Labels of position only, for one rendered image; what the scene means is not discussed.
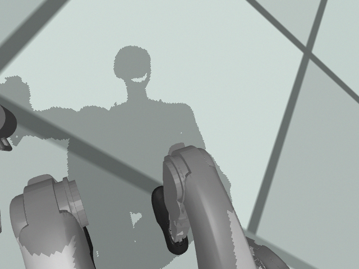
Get mug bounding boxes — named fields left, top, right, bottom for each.
left=0, top=105, right=17, bottom=151

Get right robot foot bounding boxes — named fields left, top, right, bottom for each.
left=151, top=186, right=188, bottom=255

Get left robot foot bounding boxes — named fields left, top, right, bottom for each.
left=83, top=227, right=96, bottom=269

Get right robot hand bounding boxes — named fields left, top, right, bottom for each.
left=246, top=237, right=290, bottom=269

